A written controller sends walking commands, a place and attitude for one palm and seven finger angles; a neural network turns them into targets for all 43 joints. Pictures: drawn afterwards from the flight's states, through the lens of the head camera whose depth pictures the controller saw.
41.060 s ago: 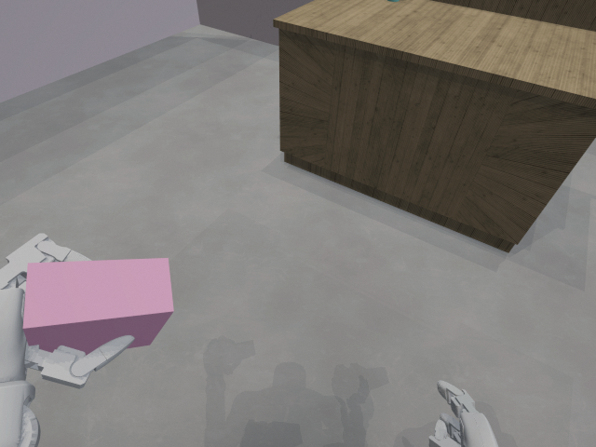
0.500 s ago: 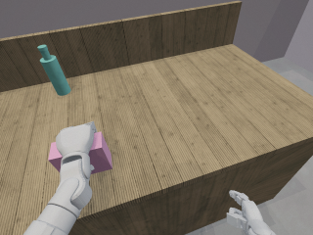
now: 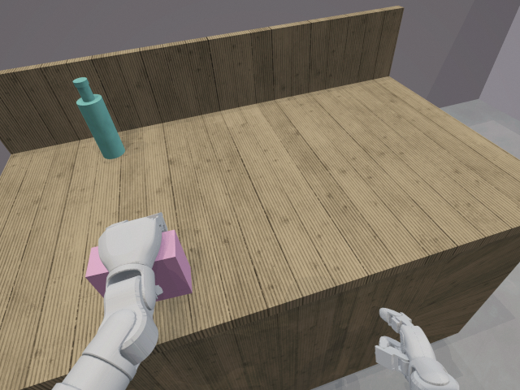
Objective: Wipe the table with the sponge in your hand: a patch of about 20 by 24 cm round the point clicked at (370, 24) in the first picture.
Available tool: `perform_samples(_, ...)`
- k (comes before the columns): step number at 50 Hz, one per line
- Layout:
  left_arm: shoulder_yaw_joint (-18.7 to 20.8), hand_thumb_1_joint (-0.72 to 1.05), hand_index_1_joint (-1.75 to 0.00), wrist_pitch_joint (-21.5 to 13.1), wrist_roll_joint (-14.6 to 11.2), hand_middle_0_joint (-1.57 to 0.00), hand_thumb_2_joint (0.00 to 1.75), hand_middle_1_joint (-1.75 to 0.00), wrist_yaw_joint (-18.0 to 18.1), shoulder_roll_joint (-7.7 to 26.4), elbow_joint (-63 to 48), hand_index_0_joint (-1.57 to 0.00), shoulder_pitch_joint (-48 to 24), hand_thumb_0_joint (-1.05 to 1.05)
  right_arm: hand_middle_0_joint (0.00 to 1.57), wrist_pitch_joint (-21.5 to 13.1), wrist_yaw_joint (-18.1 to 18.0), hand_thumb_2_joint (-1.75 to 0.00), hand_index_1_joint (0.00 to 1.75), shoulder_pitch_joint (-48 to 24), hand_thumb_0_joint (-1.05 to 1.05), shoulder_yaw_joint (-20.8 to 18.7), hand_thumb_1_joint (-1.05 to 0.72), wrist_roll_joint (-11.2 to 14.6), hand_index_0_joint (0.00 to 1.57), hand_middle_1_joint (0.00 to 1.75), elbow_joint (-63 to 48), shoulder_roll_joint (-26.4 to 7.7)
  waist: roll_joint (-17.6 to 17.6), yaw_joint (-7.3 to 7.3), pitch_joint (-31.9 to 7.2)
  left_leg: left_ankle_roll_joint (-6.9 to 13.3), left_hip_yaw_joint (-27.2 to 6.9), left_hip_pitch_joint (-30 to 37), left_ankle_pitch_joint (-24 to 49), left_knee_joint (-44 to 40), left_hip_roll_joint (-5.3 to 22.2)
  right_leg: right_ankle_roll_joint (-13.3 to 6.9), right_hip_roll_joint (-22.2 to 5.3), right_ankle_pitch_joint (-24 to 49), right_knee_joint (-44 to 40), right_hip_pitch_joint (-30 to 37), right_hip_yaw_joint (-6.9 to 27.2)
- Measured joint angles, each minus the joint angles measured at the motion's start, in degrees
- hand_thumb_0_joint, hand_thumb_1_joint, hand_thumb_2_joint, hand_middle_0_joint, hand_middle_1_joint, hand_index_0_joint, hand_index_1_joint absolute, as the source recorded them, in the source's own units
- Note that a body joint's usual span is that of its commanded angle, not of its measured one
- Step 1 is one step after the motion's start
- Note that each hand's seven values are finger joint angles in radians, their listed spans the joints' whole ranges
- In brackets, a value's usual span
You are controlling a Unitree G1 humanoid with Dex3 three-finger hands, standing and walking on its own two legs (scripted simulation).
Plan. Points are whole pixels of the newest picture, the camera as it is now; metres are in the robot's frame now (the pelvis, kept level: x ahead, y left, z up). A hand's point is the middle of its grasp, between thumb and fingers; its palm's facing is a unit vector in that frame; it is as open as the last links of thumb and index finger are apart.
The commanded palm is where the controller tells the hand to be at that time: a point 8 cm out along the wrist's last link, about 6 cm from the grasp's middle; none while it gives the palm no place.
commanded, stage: slide across to the third lane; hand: left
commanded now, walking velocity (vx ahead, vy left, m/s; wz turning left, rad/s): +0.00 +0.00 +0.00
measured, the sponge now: (147, 277) +0.28 +0.24 +0.02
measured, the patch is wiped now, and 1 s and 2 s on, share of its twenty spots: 0.75 0.75 0.80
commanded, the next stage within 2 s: wipe forward along the third lane in 0.52 s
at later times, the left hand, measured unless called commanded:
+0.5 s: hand (173, 250) +0.31 +0.19 +0.07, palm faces +0.01 -0.07 -1.00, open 9.9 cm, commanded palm +0.28 +0.15 +0.12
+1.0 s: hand (189, 239) +0.34 +0.17 +0.06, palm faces -0.03 -0.07 -1.00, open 9.9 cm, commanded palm +0.32 +0.17 +0.10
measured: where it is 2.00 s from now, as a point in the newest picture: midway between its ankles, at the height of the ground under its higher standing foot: outside the picture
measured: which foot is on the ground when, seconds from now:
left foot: down 0.00-1.00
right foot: down 0.00-1.00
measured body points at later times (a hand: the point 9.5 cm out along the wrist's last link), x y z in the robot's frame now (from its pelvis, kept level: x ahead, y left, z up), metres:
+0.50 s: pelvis -0.01 +0.00 +0.00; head -0.03 -0.04 +0.45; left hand +0.30 +0.19 +0.12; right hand +0.23 -0.19 -0.09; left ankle -0.02 +0.09 -0.74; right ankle +0.02 -0.09 -0.74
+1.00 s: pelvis -0.02 -0.02 +0.00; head -0.04 -0.06 +0.45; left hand +0.33 +0.17 +0.12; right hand +0.20 -0.24 -0.10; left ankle -0.02 +0.09 -0.74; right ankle +0.02 -0.09 -0.74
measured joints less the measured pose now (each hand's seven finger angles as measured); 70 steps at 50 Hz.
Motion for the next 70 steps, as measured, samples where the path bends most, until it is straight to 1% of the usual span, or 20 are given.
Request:
perform_samples(8,-1.88,-0.49,-1.37,0.44,-0.10,-0.66,1.06,-1.42,-1.93,-0.34,2.17,-0.74,-3.22,0.00,0.20,-0.41,-0.40,-0.90,0.30,0.07,0.02,-0.25,-0.91,-0.19,0.20,0.30,0.32,0.08,0.05,0.39,0.37,-0.07,-0.67,0.07,0.36,-0.06,-0.20,-0.08,-0.25,0.15,-0.14,0.31,-0.65)
perform_samples(14,-3.76,-0.50,-1.36,-0.12,-0.11,-0.67,1.06,-1.42,-2.08,-1.61,4.87,-0.75,-6.30,-0.01,0.20,-0.64,-0.53,-0.90,0.30,0.20,0.02,-0.32,-0.91,-0.09,0.20,0.30,1.04,0.30,0.19,0.96,0.39,-0.07,-1.17,-0.24,0.64,0.02,-0.45,-0.07,-0.53,0.21,-0.06,0.15,-1.14)
perform_samples(25,-6.85,-0.50,-1.35,0.05,-0.63,-0.68,1.06,-1.41,-0.85,-4.77,11.13,-0.76,-12.17,-0.02,0.20,-0.37,0.09,-0.90,0.30,0.05,0.02,-0.06,-0.91,0.17,0.20,0.30,1.99,1.32,-0.08,0.78,-0.15,-0.27,-1.48,-1.17,1.03,0.25,-0.59,-0.21,-0.70,0.38,0.37,-0.78,-1.47)
perform_samples(32,-8.23,-0.50,-1.34,1.45,-0.87,-0.68,1.06,-1.40,0.71,-7.15,15.19,-0.77,-15.17,-0.02,0.20,0.41,0.43,-0.90,0.30,-0.34,0.02,-0.07,-0.91,0.34,0.20,0.30,2.61,1.53,-0.41,0.27,-0.51,-0.50,-1.34,-1.43,1.10,0.35,-0.41,-0.41,-0.51,0.45,0.63,-1.18,-1.35)
perform_samples(37,-6.99,-0.51,-1.34,2.31,-1.31,-0.69,1.06,-1.40,0.95,-7.57,18.17,-0.77,-16.83,-0.02,0.20,1.03,-0.13,-0.90,0.30,-0.71,0.02,0.17,-0.91,0.36,0.20,0.30,2.93,1.51,-0.85,-0.35,-0.63,-0.81,-1.03,-1.43,1.38,-0.07,-0.02,-0.68,-0.11,0.91,0.23,-1.32,-1.06)
perform_samples(42,-5.80,-0.51,-1.32,2.16,-1.26,-0.70,1.06,-1.38,0.24,-7.44,21.12,-0.79,-18.90,-0.02,0.20,1.38,-1.13,-0.90,0.30,-0.42,0.01,0.05,-0.91,0.35,0.20,0.30,2.84,0.96,-1.21,-0.88,-0.63,-1.13,-0.99,-1.90,1.84,-0.40,0.27,-0.99,0.16,1.47,-0.16,-1.81,-1.04)
perform_samples(53,-2.02,-0.53,-1.31,-1.70,-1.03,-0.72,1.07,-1.37,0.44,-6.52,27.70,-0.81,-22.49,-0.01,0.20,0.92,-3.42,-0.90,0.30,2.10,0.01,-0.39,-0.91,0.19,0.20,0.30,3.28,0.06,-1.54,-1.84,-1.29,-1.79,-0.75,-3.87,2.70,-0.63,0.96,-1.55,0.84,2.75,-0.81,-3.75,-0.88)
perform_samples(58,-0.64,-0.53,-1.30,-3.66,-0.84,-0.73,1.07,-1.36,1.07,-6.01,32.26,-0.81,-25.66,-0.01,0.20,0.27,-4.18,-0.90,0.30,3.40,0.01,-0.46,-0.91,0.15,0.20,0.30,3.73,-0.10,-1.71,-2.55,-1.45,-1.96,-0.88,-5.42,2.99,-0.20,1.04,-1.75,0.90,3.08,-0.45,-5.24,-1.07)
perform_samples(65,2.25,-0.54,-1.30,-6.89,-1.57,-0.73,1.07,-1.36,2.33,-4.40,39.18,-0.81,-30.33,0.00,0.20,-0.84,-4.79,-0.90,0.30,5.23,0.01,-0.54,-0.91,0.07,0.20,0.30,4.10,0.08,-1.80,-3.98,-1.79,-2.06,-0.78,-8.18,2.98,0.90,1.31,-1.92,1.18,3.40,0.29,-7.92,-1.07)
perform_samples(70,4.17,-0.54,-1.31,-8.94,-1.49,-0.73,1.08,-1.35,3.03,-3.01,43.25,-0.81,-33.14,0.01,0.20,-1.59,-4.80,-0.90,0.30,6.67,0.01,-0.60,-0.91,0.01,0.20,0.30,4.51,0.01,-1.89,-5.00,-1.88,-2.06,-0.71,-9.84,2.76,1.62,1.58,-1.97,1.47,3.58,0.46,-9.40,-1.03)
